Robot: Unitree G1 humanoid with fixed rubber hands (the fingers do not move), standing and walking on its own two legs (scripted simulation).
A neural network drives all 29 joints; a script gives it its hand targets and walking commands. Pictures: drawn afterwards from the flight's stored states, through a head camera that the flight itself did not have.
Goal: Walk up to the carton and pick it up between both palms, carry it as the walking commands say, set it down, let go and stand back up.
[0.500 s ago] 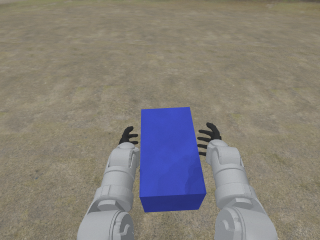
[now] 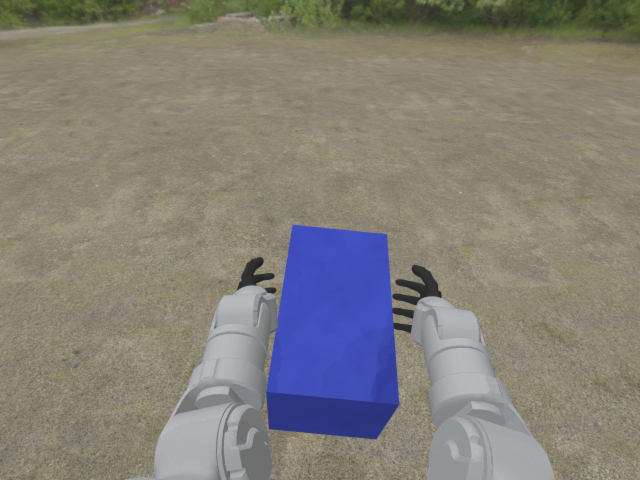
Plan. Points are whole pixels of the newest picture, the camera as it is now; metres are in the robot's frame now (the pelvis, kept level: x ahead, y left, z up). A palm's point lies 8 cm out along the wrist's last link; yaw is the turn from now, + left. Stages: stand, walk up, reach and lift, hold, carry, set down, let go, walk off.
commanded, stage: hold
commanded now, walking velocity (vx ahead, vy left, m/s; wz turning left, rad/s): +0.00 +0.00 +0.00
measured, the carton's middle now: (331, 325) +0.37 +0.01 +0.00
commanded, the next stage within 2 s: carry in 0.98 s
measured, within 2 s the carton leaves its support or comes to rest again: neither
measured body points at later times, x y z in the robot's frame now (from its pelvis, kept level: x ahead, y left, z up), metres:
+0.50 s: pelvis +0.00 +0.00 +0.00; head -0.08 +0.02 +0.44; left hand +0.35 +0.14 +0.08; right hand +0.34 -0.11 +0.08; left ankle +0.10 +0.12 -0.71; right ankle +0.09 -0.11 -0.71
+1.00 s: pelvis +0.04 +0.00 +0.00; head -0.03 +0.02 +0.45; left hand +0.36 +0.14 +0.06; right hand +0.38 -0.11 +0.08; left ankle +0.10 +0.12 -0.71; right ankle +0.09 -0.11 -0.71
